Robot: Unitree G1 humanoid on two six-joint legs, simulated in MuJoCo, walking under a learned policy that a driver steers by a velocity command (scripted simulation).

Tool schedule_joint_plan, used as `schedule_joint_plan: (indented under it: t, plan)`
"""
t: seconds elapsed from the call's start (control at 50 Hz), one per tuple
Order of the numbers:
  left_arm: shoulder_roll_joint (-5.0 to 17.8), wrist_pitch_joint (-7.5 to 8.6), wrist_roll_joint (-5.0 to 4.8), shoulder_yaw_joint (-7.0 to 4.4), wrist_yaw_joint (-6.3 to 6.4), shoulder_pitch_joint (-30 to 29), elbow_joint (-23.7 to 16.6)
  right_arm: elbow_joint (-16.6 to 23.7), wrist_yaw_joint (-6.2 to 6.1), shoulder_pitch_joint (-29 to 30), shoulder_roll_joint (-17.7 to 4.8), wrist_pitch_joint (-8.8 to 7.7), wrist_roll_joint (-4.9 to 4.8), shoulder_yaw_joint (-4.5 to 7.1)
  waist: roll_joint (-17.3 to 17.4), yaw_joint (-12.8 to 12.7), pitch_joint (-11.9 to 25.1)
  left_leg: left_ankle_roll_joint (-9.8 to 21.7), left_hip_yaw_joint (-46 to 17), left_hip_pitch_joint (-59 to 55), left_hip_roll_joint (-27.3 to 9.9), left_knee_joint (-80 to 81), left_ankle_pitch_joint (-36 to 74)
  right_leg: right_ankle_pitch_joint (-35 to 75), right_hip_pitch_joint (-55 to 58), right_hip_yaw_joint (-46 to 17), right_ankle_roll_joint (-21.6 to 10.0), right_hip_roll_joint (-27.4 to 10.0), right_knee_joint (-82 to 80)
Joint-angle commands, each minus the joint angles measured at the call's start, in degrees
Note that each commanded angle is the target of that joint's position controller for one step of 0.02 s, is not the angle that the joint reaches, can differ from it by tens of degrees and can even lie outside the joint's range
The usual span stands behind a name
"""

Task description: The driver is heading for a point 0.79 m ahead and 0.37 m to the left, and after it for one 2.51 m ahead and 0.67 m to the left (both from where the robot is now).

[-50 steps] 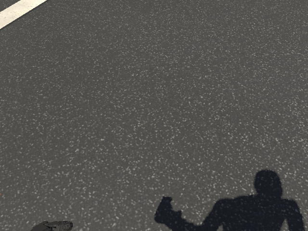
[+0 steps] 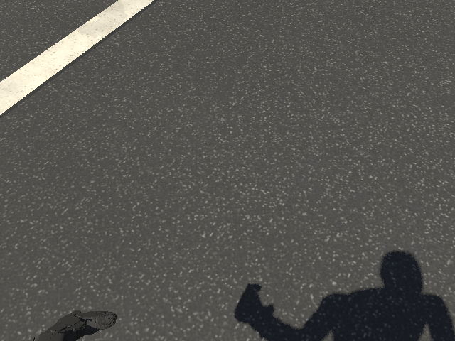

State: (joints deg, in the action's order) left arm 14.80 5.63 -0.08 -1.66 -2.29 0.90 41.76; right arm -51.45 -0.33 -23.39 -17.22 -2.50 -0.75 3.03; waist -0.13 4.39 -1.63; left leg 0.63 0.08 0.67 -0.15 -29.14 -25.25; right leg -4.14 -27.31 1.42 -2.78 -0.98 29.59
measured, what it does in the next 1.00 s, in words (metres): walks ahead, turning left: left foot, then right foot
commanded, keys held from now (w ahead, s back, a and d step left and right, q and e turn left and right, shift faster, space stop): w+q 1.00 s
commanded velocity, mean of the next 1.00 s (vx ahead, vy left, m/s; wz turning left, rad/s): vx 0.50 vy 0.00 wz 0.51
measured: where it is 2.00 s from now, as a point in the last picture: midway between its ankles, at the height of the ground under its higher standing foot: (91, 211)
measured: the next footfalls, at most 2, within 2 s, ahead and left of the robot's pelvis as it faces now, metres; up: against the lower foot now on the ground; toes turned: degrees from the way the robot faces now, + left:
left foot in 0.52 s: +0.40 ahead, +0.17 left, +0.00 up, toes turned +19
right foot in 1.00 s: +0.75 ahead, +0.10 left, +0.00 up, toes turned +37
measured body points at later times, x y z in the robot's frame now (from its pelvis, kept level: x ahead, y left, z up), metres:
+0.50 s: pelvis +0.26 +0.03 +0.00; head +0.29 +0.05 +0.44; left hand +0.21 +0.32 -0.14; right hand +0.52 -0.15 -0.09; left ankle +0.37 +0.16 -0.72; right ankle +0.12 -0.11 -0.72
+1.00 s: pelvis +0.54 +0.11 +0.00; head +0.56 +0.14 +0.45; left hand +0.62 +0.44 -0.07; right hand +0.73 -0.13 -0.10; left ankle +0.37 +0.15 -0.72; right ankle +0.71 +0.08 -0.73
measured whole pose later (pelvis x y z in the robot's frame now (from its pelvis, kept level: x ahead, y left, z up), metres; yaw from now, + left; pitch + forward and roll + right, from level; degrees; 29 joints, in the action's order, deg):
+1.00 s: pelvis +0.54 +0.11 +0.00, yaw +33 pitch +2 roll +0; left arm 16.3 7.0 0.0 -2.6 -1.6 0.6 41.1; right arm -42.0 -1.2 -22.9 -17.2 -1.7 -1.2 5.0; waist -1.9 4.6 -0.2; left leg 3.1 -13.0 3.7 5.9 -28.9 -26.0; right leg -2.1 -25.9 -3.6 -0.1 0.5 25.9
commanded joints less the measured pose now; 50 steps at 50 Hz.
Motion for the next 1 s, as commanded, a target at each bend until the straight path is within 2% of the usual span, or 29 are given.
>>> schedule_joint_plan:
  t: [0.02,0.04,0.06,0.08,0.1,0.14,0.2,0.3,0.36,0.4,0.46,0.48,0.5,0.52,0.54,0.56,0.58,0.6,0.62,0.64,0.66,0.7,0.76,0.82,0.86,0.92,0.96,0.98,1.0]
  plan:
    - [13.8,-0.36,0.43,-4.77,1.16,24.4,2.4,4.6,0.12,-3.5,-2.8,-2.46,-0.43,-0.43,-13.3,-11.5,24.5,0.8,-7.3,37.9,2.3,-41.3,-8.4,-12.6,51.1,-41.0,-14.1,-23.2,-10.0]
    - [10.6,-0.38,0.05,-3.72,1.30,20.6,2.2,5.8,0.26,1.1,-7.7,-2.79,-2.05,1.16,-9.1,-11.3,14.8,1.3,-8.6,42.3,-0.9,-44.8,-5.2,-16.2,43.5,-33.1,-11.2,-21.4,-11.9]
    - [8.8,-0.33,-0.10,-3.19,1.38,16.6,1.8,6.7,0.09,4.3,-7.8,-2.74,-2.08,1.30,-6.8,-9.5,9.2,1.5,-6.7,42.0,-3.8,-43.3,-0.1,-14.6,35.5,-25.8,-9.3,-19.4,-13.6]
    - [6.9,-0.11,-0.01,-2.66,1.24,13.1,1.9,6.9,-0.15,5.9,-7.2,-2.37,-1.38,1.49,-5.2,-7.9,5.0,1.2,-6.1,40.2,-5.6,-40.4,3.9,-11.3,28.5,-20.5,-8.4,-17.2,-16.1]
    - [5.5,0.37,0.40,-2.33,1.16,10.9,2.0,6.5,-0.30,5.0,-6.3,-1.55,-1.05,1.82,-6.5,-5.9,3.1,1.0,-6.6,36.9,-7.2,-38.2,7.0,-8.0,23.5,-15.6,-7.4,-15.2,-18.2]
    - [5.3,1.16,0.84,-2.59,1.07,9.0,2.8,5.9,-0.24,3.0,-3.5,-0.01,-1.15,1.59,-6.3,-4.1,1.8,0.4,-6.2,33.2,-8.0,-37.2,9.9,-2.5,18.4,-9.6,-7.5,-13.9,-21.1]
    - [7.0,1.73,1.09,-3.27,1.54,9.3,4.3,7.7,-0.41,5.6,-2.7,1.04,-0.76,1.71,-4.1,-3.6,-0.3,-0.6,-6.9,36.8,-8.4,-32.8,15.9,4.4,17.9,-3.0,-8.1,-13.8,-22.8]
    - [9.3,0.82,0.76,-3.82,2.68,11.3,5.8,10.6,1.33,13.9,-1.0,0.21,-0.47,0.97,-2.2,-6.4,-2.3,-0.3,-2.6,36.8,-7.4,-16.2,28.1,8.0,21.4,5.4,-6.9,-12.5,-23.5]
    - [10.7,-0.29,0.05,-4.33,2.94,14.5,7.0,13.4,2.45,19.5,-0.5,0.19,-0.46,0.53,-1.1,-8.6,-4.1,0.8,-0.3,38.8,-6.9,-10.5,27.5,9.7,27.2,7.4,-6.7,-14.5,-22.4]
    - [11.4,-1.31,-0.57,-4.67,2.98,15.8,7.7,15.1,3.12,21.6,-0.9,0.29,-0.50,0.59,-1.4,-8.8,-4.6,1.9,1.0,39.9,-6.2,-8.2,24.3,13.5,31.7,8.4,-6.0,-15.8,-20.1]
    - [13.5,-2.62,-1.28,-5.36,3.36,14.4,7.3,16.3,3.67,19.1,-3.2,0.73,-0.45,1.79,-4.0,-5.6,-1.0,4.9,5.3,32.7,-1.8,-7.4,16.2,36.4,35.1,10.8,-4.1,-16.1,-10.6]
    - [14.1,-3.10,-1.47,-5.56,3.53,13.8,7.1,15.5,3.60,14.5,-4.9,0.95,-0.55,2.79,-4.6,-2.7,2.0,6.3,6.7,26.4,0.6,-7.3,13.8,43.7,34.6,11.5,-3.5,-15.6,-3.2]
    - [13.9,-3.42,-1.76,-5.40,3.65,12.6,6.7,13.5,3.12,6.1,-7.4,1.05,-0.69,4.41,-3.7,2.2,6.3,8.3,7.1,14.5,3.1,-3.6,16.5,43.6,30.5,12.9,-1.9,-13.7,8.2]
    - [11.9,-3.05,-0.70,-4.55,3.73,13.3,5.9,11.2,1.90,-3.1,-12.0,1.64,-0.82,6.49,1.7,6.0,11.4,11.3,-1.7,-3.0,-0.6,-1.5,17.0,28.0,17.2,12.9,0.8,-11.1,25.2]
    - [2.9,-1.51,1.41,-1.87,2.92,18.2,2.7,11.6,1.45,-0.7,-18.0,1.20,-1.18,7.12,16.5,-1.6,14.5,21.5,-34.1,-20.1,-14.9,3.9,8.6,-26.4,-9.1,8.2,4.4,1.3,44.8]
    - [6.9,0.97,-0.64,-2.18,2.03,13.2,1.9,13.7,1.93,-2.1,-13.8,0.06,-0.49,5.69,9.9,2.1,21.8,24.5,-48.4,-23.6,-19.3,12.1,2.2,-30.6,-15.8,-5.8,3.6,2.8,51.5]
    - [9.8,2.28,-2.76,-2.94,1.49,7.7,0.1,13.2,2.14,-0.1,-10.4,-0.85,0.00,4.70,6.8,2.8,14.1,21.2,-40.2,-19.1,-17.9,13.4,6.3,-25.1,-20.4,-6.7,2.0,-0.2,50.2]
    - [9.1,2.98,-2.25,-2.66,1.67,7.2,0.1,13.5,2.12,3.2,-8.9,-1.31,-0.23,4.24,2.5,0.3,9.2,19.0,-32.8,-11.1,-15.3,13.0,11.9,-19.9,-18.6,-6.6,1.2,-2.8,45.0]
    - [9.3,3.04,-0.71,-2.96,2.09,7.4,0.8,14.2,2.01,7.2,-7.2,-1.39,-0.13,3.72,0.5,-2.2,6.3,17.3,-27.3,-3.5,-13.0,13.3,18.4,-17.0,-14.7,-6.5,1.5,-4.6,39.8]
    - [9.9,2.40,-0.12,-3.40,2.09,8.6,1.3,15.3,1.75,9.5,-5.6,-1.46,0.47,3.07,1.3,-4.0,5.3,16.6,-23.9,1.5,-11.3,14.4,23.5,-14.9,-10.6,-6.9,1.8,-5.8,36.9]
    - [9.8,1.62,0.13,-3.56,1.99,9.4,1.2,15.7,1.54,10.2,-5.8,-1.49,0.68,2.99,1.9,-5.0,5.0,16.7,-22.8,4.4,-10.7,15.5,26.2,-13.9,-8.4,-6.7,2.6,-5.8,34.9]
    - [8.1,0.45,0.87,-3.27,2.09,9.1,0.8,15.5,0.92,9.4,-7.0,-1.71,0.17,3.28,1.3,-5.5,3.9,17.1,-19.3,8.6,-9.6,16.5,31.3,-11.5,-7.2,-5.4,4.7,-5.3,29.8]
    - [6.1,-0.02,1.01,-2.45,2.23,2.7,-1.3,14.7,-0.25,7.0,-8.7,-1.45,-0.08,3.80,2.2,-3.6,1.6,15.0,-15.2,12.1,-6.6,17.0,29.5,-1.0,-7.2,-4.5,6.8,-3.5,17.0]
    - [5.0,0.33,0.39,-1.87,1.64,-2.8,-3.0,13.9,-0.65,4.8,-8.9,-0.93,-0.28,3.92,4.2,-1.1,0.8,12.3,-14.3,14.2,-4.6,16.2,22.7,8.7,-2.7,-4.0,6.9,-0.7,5.4]
    - [5.8,0.68,-0.18,-2.01,1.28,-5.1,-4.1,13.0,-0.64,3.0,-9.0,-0.72,-0.53,4.01,4.9,-0.2,0.6,11.7,-16.6,13.1,-5.6,14.9,20.2,10.2,-1.2,-4.7,6.5,0.2,2.3]
    - [7.9,1.44,-0.36,-2.75,0.70,-5.3,-4.8,12.4,-0.94,2.1,-8.1,-0.21,-0.72,3.89,5.9,-0.8,0.9,10.9,-21.5,7.7,-7.6,9.8,18.7,5.8,-0.6,-6.5,5.0,0.5,-1.4]
    - [9.1,2.07,-0.48,-3.45,0.65,-1.9,-4.1,12.6,-1.12,3.0,-8.0,0.23,-0.56,3.97,7.9,-2.8,1.6,10.0,-24.1,6.2,-8.1,6.1,21.2,0.6,3.6,-5.9,3.2,0.8,-2.6]
    - [10.1,2.37,-0.26,-4.18,0.92,3.1,-2.8,13.0,-1.07,3.8,-6.8,0.38,-0.48,3.54,8.0,-5.5,3.8,8.6,-23.3,7.0,-6.0,1.8,24.0,0.9,10.5,-4.8,1.8,1.0,-5.0]
    - [12.3,2.68,0.71,-5.03,1.29,10.3,-1.8,13.8,-0.81,4.3,-3.9,0.24,-0.01,2.41,5.4,-9.0,10.3,6.6,-20.1,11.4,-2.8,-10.0,22.6,0.0,23.5,-9.4,-1.3,-4.8,-3.7]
